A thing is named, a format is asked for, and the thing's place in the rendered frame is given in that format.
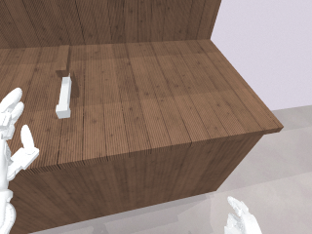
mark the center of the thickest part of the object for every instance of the robot left hand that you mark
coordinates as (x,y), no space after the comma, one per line
(10,110)

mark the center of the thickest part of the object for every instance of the counter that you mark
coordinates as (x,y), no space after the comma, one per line
(157,112)

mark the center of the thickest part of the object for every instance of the robot right hand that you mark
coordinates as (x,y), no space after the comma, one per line
(246,224)

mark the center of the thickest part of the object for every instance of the tap lever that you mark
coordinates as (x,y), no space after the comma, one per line
(62,109)

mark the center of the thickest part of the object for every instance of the robot left forearm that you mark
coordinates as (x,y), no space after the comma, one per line
(7,211)

